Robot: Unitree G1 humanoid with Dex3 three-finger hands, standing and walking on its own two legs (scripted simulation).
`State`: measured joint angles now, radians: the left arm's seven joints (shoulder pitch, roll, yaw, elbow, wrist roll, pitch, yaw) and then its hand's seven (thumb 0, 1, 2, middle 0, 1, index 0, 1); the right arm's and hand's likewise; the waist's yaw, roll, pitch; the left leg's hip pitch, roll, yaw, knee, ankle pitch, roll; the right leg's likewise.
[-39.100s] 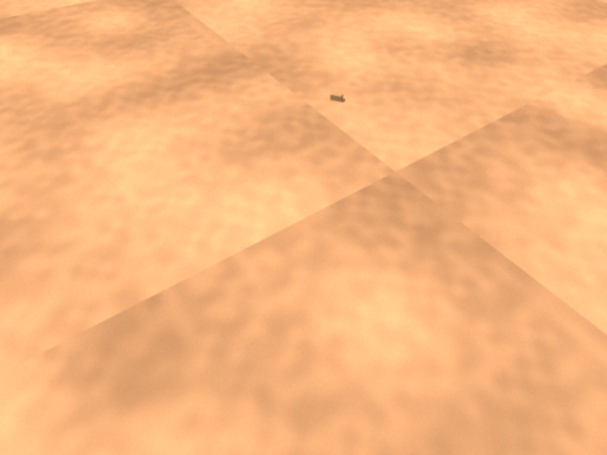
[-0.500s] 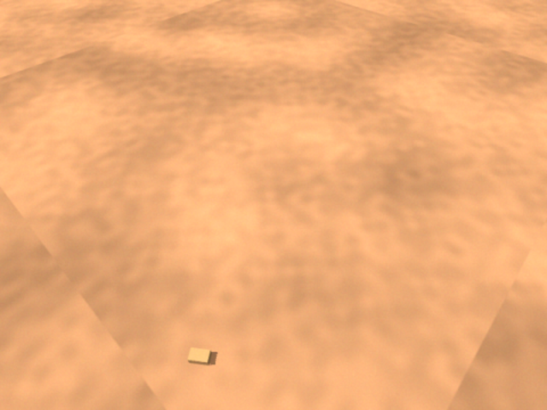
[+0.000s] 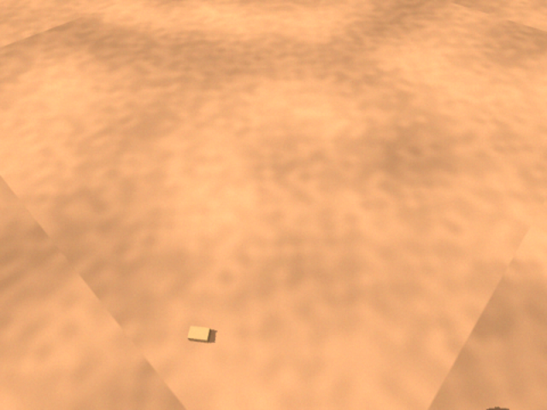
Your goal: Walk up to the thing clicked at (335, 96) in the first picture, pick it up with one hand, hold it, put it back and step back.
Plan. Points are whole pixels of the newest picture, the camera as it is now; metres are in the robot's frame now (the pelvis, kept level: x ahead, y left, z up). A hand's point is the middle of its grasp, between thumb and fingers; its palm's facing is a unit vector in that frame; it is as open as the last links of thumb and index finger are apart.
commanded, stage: step back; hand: left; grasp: from above
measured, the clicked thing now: (199, 334) +0.44 +0.28 -0.76
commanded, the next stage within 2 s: none
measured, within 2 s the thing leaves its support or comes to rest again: neither
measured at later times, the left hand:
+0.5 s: hand out of the picture +0.05 +0.31 -0.17, palm faces -0.10 -0.92 -0.37, open 7.3 cm
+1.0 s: hand out of the picture -0.07 +0.31 -0.16, palm faces -0.01 -0.93 -0.38, open 7.3 cm
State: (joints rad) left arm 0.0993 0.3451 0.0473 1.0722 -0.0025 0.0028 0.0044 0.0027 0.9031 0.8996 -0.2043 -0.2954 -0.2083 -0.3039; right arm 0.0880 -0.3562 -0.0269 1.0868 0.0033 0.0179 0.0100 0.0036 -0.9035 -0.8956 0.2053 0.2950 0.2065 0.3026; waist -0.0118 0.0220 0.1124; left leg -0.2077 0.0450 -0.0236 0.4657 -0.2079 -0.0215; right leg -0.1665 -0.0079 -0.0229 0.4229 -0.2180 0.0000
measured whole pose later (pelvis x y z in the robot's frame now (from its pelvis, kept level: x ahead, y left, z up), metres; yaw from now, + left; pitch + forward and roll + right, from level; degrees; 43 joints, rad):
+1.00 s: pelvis -0.21 +0.05 -0.02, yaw +0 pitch -3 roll +1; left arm 0.09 0.39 0.07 0.76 0.02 0.05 0.02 0.00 0.90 0.90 -0.20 -0.30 -0.21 -0.30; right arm 0.17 -0.38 -0.05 0.90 -0.02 0.03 -0.01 0.00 -0.90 -0.90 0.20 0.29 0.21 0.30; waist 0.01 -0.06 0.20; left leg -0.23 -0.06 -0.01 0.64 -0.35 0.02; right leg -0.40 -0.05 0.01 0.71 -0.29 0.00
